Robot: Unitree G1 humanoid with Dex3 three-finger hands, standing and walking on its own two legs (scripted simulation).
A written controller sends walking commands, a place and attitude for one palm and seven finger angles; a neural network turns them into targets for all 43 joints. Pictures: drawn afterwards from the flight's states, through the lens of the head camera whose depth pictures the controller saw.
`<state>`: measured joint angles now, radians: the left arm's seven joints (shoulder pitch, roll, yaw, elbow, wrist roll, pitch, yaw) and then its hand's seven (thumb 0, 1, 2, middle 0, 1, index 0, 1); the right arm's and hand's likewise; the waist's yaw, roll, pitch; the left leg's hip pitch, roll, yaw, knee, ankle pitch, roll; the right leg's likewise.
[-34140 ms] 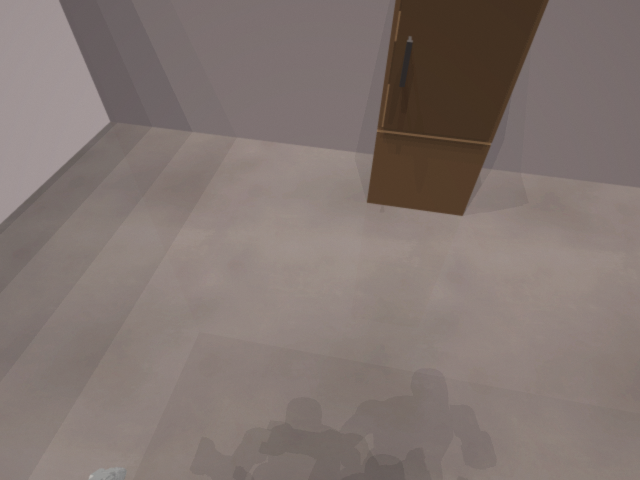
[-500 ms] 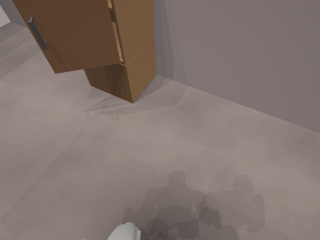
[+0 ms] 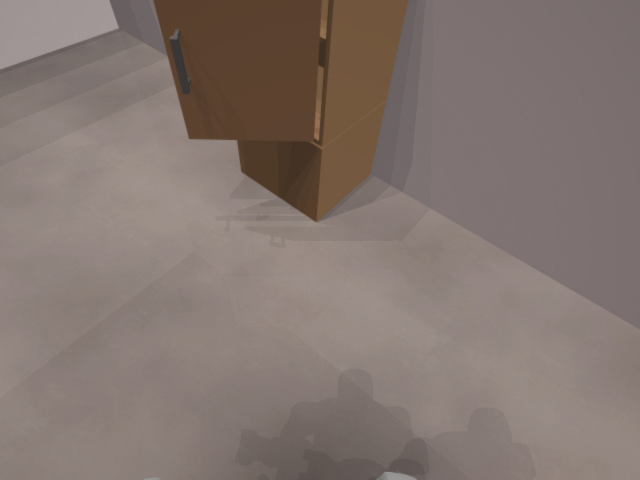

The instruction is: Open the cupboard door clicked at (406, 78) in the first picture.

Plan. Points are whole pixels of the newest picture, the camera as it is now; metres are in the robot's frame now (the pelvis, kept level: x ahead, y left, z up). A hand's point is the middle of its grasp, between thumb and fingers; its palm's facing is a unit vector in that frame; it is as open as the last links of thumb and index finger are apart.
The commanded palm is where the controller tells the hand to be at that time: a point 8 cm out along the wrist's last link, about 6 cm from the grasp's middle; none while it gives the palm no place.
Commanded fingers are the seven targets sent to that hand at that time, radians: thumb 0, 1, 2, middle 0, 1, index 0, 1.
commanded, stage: take the last steps up to it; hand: left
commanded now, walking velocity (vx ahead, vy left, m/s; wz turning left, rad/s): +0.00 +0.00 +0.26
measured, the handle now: (181, 62) +1.06 +0.44 -0.08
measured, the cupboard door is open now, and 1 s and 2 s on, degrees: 42 42 42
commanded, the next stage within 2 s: come to a stop and stand still in 1.64 s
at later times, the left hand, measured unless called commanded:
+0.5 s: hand out of the picture -0.03 +0.15 -0.16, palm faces +0.26 -0.94 -0.23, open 7.3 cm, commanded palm none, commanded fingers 0.00 0.90 0.90 -0.20 -0.30 -0.20 -0.30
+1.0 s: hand (126, 390) +0.25 +0.31 -0.16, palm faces +0.21 -0.96 -0.20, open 7.3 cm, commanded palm none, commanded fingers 0.00 0.90 0.90 -0.20 -0.30 -0.20 -0.30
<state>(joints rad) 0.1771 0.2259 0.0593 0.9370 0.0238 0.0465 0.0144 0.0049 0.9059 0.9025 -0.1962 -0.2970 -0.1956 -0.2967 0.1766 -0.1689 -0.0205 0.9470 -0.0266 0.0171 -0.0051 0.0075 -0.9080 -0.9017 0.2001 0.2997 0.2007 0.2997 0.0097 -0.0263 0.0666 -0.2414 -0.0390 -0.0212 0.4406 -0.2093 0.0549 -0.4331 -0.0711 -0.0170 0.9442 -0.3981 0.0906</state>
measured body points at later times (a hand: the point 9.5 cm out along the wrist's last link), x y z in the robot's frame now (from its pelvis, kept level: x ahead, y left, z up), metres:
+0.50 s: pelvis +0.05 -0.01 +0.00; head +0.08 -0.03 +0.45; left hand -0.05 +0.20 -0.14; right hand +0.14 -0.25 -0.16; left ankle +0.08 +0.16 -0.66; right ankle -0.02 -0.13 -0.74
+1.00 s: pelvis +0.19 +0.11 +0.00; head +0.21 +0.12 +0.45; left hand +0.24 +0.36 -0.15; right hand +0.25 -0.13 -0.15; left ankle +0.15 +0.17 -0.74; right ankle +0.28 -0.01 -0.69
